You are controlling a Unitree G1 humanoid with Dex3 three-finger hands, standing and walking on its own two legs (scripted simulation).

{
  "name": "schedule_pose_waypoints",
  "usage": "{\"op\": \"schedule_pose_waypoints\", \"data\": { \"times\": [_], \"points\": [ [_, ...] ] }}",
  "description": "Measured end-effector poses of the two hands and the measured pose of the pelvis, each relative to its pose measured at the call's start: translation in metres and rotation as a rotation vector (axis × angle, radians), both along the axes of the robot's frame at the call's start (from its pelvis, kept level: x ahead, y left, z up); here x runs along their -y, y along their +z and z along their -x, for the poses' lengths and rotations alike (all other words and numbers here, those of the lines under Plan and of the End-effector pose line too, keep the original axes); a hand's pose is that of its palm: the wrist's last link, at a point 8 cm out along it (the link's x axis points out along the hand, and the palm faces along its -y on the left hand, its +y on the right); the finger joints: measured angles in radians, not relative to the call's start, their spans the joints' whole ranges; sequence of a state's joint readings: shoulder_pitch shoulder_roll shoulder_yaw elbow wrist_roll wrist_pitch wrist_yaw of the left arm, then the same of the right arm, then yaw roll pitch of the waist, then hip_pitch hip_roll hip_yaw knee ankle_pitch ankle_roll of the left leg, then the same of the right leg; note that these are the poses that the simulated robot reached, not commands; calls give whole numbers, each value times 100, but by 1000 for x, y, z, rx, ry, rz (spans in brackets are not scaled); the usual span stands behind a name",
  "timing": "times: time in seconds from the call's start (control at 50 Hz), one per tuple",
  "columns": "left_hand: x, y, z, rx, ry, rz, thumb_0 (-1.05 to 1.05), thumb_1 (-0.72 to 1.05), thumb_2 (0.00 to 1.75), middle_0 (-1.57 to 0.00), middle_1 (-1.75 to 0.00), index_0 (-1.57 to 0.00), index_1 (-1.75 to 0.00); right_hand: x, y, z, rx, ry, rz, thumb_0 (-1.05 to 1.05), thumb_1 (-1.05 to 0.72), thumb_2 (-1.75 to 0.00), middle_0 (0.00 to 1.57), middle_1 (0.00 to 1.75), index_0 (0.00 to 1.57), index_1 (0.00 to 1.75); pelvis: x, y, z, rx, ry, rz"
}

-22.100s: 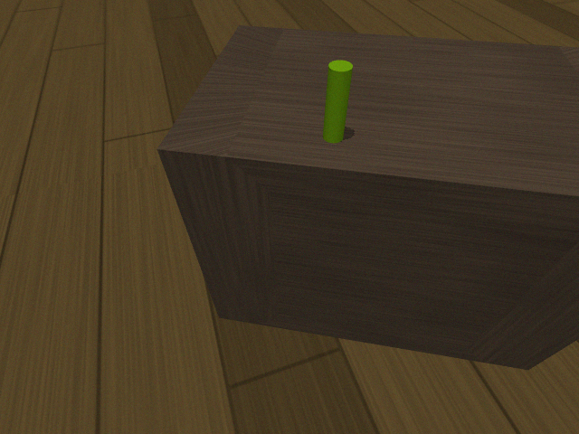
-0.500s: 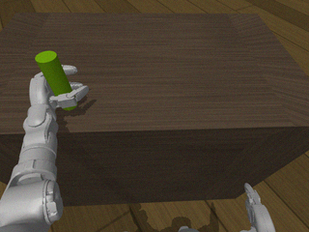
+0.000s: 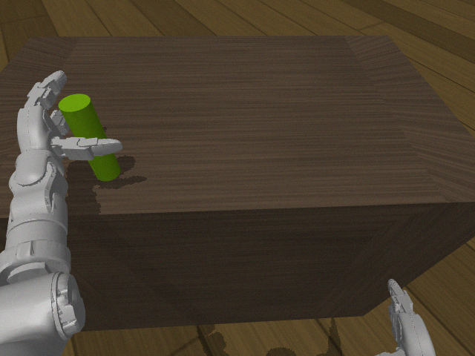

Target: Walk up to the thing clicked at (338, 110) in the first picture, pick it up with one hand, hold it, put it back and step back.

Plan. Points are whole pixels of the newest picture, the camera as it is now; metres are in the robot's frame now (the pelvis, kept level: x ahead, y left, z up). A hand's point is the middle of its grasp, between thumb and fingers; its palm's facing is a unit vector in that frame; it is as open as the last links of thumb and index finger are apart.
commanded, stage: withdraw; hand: left
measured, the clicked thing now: (93, 141) +0.44 +0.23 +0.13
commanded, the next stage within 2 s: rise in 0.10 s
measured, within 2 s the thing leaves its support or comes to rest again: neither
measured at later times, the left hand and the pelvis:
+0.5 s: hand out of the picture +0.44 +0.35 +0.23, palm faces +0.42 -0.88 -0.24, open 17.4 cm; pelvis +0.00 +0.00 +0.02, yaw +0 degrees
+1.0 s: hand out of the picture +0.23 +0.28 +0.23, palm faces +0.48 -0.77 -0.42, open 17.5 cm; pelvis +0.02 +0.00 +0.03, yaw +2 degrees
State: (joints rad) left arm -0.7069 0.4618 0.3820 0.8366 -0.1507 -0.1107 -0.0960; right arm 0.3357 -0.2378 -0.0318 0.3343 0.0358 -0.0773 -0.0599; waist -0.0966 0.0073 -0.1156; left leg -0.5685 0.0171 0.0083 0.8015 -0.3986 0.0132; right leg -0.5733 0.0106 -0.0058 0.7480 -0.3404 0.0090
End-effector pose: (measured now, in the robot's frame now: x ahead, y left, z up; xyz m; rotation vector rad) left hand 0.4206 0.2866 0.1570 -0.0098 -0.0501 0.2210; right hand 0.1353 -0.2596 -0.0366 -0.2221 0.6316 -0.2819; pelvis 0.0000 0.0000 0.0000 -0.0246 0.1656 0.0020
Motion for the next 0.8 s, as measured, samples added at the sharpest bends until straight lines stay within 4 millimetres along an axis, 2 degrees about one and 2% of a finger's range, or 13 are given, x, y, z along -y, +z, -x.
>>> {"op": "schedule_pose_waypoints", "data": {
  "times": [0.16, 0.24, 0.3, 0.36, 0.44, 0.54, 0.6, 0.68, 0.8],
  "points": [
    [-35, 60, 0, 1, 17, -18, -1, -42, 14, -18, -15, -18, -13, 2, -4, -2, -9, -13, -15, -1, 54, -4, 6, 5, 5, 5, 0, 6, -2, 19, 8, 1],
    [-43, 78, 1, -29, -1, -17, -1, -45, 10, -14, -11, -15, -9, -3, -7, -3, -22, 5, -29, -1, 55, -4, 6, 5, 5, 5, 0, 10, -1, 22, 12, -1],
    [-49, 90, 2, -53, 31, -121, -1, -49, 8, -11, -9, -12, -7, -8, -5, -4, -6, 28, -36, -1, 55, -4, 6, 5, 5, 5, -2, 12, 0, 32, 10, -3],
    [-59, 92, 5, -78, 77, -184, -1, -52, 6, -9, -8, -10, -6, -12, -5, -2, -13, 43, -53, -1, 56, -4, 6, 5, 5, 5, -2, 14, 1, 34, 7, -6],
    [-80, 87, 15, -104, 164, -213, -1, -54, 4, -8, -7, -9, -5, -13, -5, 5, -42, 51, -61, -1, 56, -5, 6, 5, 6, 5, -3, 17, 0, 37, 1, -7],
    [-106, 81, 37, -96, 264, -253, -1, -56, 3, -7, -5, -7, -4, -13, -11, 11, -105, 56, -67, -1, 55, -5, 6, 5, 6, 5, -4, 20, -3, 42, -1, -4],
    [-111, 81, 53, -61, 299, -296, -1, -57, 3, -7, -5, -7, -4, -18, -16, 6, -125, 75, -78, -1, 54, -5, 6, 5, 5, 5, -6, 22, -7, 52, 2, -1],
    [-103, 79, 80, 2, 303, -365, -1, -57, 3, -7, -4, -6, -4, -25, -18, -8, -110, 99, -96, -1, 53, -6, 6, 5, 6, 5, -7, 24, -12, 72, 7, 1],
    [-67, 75, 137, 107, 242, -451, -1, -56, 2, -7, -5, -7, -4, -26, -17, -28, -68, 92, -125, -1, 51, -6, 6, 5, 6, 5, -8, 26, -20, 112, 11, -1]
  ]
}}
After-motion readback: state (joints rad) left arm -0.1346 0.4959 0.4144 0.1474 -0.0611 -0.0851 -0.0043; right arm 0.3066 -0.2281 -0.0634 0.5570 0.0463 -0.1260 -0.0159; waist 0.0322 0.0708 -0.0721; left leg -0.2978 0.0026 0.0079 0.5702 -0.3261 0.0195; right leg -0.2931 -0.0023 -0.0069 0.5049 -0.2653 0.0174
